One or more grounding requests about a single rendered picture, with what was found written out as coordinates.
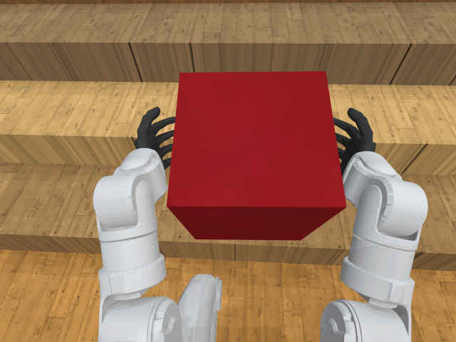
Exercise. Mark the left robot upper arm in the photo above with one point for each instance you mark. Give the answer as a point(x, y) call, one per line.
point(144, 319)

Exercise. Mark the robot right forearm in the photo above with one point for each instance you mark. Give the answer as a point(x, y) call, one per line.
point(390, 215)

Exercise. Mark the robot left forearm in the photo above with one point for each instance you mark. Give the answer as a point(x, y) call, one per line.
point(124, 205)

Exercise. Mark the left robot thigh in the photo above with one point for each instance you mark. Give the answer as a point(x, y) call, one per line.
point(201, 297)

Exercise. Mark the right robot hand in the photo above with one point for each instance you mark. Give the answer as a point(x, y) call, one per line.
point(361, 138)

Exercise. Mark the carton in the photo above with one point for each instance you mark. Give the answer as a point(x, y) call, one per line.
point(254, 155)

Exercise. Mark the left robot hand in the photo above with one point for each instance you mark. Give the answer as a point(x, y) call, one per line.
point(147, 134)

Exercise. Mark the right robot upper arm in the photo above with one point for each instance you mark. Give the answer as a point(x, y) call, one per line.
point(353, 321)

